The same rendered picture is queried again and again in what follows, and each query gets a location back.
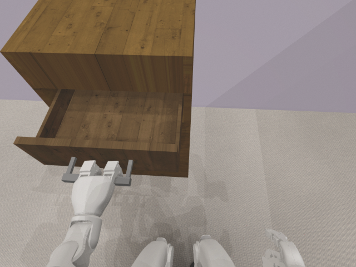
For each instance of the robot left thigh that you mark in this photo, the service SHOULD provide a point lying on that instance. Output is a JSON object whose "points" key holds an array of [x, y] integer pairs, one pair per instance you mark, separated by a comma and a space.
{"points": [[155, 254]]}

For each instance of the robot left forearm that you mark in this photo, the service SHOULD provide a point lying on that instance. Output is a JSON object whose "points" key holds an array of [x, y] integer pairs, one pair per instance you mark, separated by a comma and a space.
{"points": [[79, 243]]}

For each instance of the handle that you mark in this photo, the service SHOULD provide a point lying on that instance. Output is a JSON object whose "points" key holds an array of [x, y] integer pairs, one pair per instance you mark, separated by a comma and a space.
{"points": [[118, 181]]}

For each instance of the robot left hand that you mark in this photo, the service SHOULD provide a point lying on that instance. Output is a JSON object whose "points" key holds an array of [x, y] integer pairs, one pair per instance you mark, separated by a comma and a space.
{"points": [[91, 194]]}

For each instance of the cabinet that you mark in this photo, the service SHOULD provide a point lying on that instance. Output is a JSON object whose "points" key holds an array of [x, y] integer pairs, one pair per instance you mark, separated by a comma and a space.
{"points": [[109, 45]]}

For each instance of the drawer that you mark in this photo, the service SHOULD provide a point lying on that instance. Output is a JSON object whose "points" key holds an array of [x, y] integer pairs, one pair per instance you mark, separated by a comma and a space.
{"points": [[145, 127]]}

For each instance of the robot right thigh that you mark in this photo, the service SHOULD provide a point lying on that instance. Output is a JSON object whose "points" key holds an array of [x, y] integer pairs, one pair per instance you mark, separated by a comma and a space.
{"points": [[209, 253]]}

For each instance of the robot right hand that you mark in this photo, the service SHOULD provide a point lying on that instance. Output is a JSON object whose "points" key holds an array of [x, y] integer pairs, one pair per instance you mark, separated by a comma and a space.
{"points": [[289, 254]]}

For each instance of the robot thigh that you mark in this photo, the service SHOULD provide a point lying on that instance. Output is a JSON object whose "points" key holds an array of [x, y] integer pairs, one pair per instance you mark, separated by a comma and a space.
{"points": [[155, 254], [209, 253]]}

